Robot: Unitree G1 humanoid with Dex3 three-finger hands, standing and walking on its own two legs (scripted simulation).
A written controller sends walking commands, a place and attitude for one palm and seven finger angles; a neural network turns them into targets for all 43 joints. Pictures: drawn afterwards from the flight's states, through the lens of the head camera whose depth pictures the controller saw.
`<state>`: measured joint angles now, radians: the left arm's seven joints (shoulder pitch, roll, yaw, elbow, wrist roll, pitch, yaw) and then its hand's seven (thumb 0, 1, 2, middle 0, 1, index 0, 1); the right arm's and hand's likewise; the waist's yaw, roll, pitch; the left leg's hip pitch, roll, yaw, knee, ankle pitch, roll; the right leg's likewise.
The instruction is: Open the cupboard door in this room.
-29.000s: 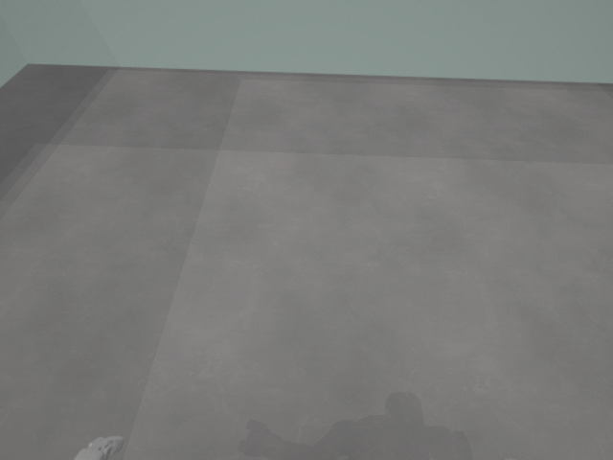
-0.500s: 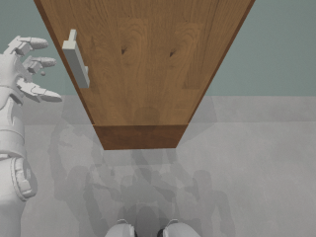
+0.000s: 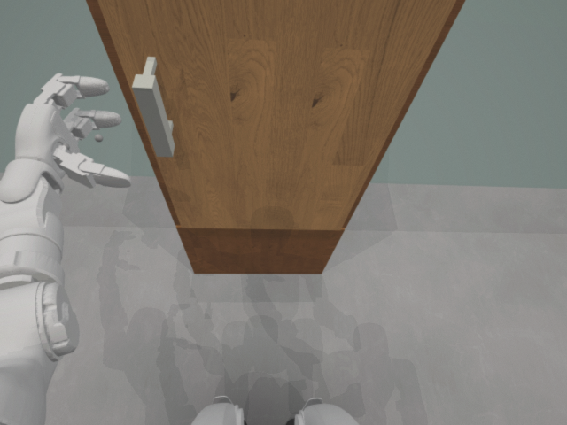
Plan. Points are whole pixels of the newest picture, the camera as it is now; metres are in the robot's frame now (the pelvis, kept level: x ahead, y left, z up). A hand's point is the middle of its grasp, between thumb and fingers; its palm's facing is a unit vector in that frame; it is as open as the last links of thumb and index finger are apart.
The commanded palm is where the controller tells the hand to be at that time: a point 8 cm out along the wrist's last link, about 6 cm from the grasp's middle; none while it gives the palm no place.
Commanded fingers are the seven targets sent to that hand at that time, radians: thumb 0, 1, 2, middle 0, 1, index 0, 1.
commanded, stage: slide the fingers in behind the handle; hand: left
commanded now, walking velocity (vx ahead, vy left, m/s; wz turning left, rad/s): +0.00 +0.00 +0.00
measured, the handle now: (158, 109) +0.54 +0.16 +0.09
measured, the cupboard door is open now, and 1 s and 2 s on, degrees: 0 0 0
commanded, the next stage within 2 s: close the thumb around the handle in 1.64 s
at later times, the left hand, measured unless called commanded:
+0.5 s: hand (132, 133) +0.49 +0.19 +0.09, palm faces -0.04 -1.00 -0.01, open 14.0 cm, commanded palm +0.47 +0.24 +0.09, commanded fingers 0.00 -0.50 0.30 -0.30 -1.20 -0.30 -1.20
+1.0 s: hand (145, 140) +0.48 +0.17 +0.09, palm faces -0.03 -1.00 -0.02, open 14.0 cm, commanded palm +0.46 +0.21 +0.09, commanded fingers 0.00 -0.50 0.30 -0.30 -1.20 -0.30 -1.20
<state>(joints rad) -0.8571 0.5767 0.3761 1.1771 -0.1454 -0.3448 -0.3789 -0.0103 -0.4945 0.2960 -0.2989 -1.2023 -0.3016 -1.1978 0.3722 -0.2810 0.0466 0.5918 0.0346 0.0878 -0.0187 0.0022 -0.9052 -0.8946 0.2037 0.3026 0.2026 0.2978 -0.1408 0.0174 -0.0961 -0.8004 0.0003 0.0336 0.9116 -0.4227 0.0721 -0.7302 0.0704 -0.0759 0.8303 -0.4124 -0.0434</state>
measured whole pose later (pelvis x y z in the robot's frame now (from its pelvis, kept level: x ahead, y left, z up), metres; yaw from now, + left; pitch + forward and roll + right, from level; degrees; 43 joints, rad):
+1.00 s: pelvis +0.00 -0.01 +0.00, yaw +0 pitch +17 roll -3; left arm -0.86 0.45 0.31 1.15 -0.12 -0.38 -0.24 -0.01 -0.49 0.30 -0.30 -1.20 -0.30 -1.20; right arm 0.39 -0.27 0.03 0.61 0.02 0.06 0.01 0.00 -0.91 -0.89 0.20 0.30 0.20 0.30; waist -0.14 0.02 -0.10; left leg -0.80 0.00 0.04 0.92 -0.42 0.06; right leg -0.73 0.07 -0.07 0.85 -0.42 -0.05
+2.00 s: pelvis +0.00 -0.01 +0.00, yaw +0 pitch +17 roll -2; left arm -0.86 0.40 0.29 1.16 -0.11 -0.38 -0.19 -0.01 -0.20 0.42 -0.32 -1.23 -0.32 -1.23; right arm 0.39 -0.27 0.02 0.62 0.02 0.05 0.02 0.00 -0.91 -0.89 0.20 0.30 0.20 0.30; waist -0.14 0.03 -0.10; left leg -0.79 0.00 0.04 0.92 -0.42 0.07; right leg -0.73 0.07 -0.07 0.86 -0.42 -0.05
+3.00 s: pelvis +0.01 -0.01 +0.01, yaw -2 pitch +13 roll -1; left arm -0.33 0.22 0.16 0.54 -0.21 -0.30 -0.14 -0.02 0.68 0.73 -0.32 -1.33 -0.29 -1.31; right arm 0.37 -0.25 0.01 0.53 0.05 0.06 0.04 0.01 -0.91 -0.90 0.20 0.30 0.20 0.30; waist -0.07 0.04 -0.13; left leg -0.64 0.00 0.08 0.83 -0.42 0.07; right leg -0.61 0.07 -0.02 0.80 -0.41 -0.05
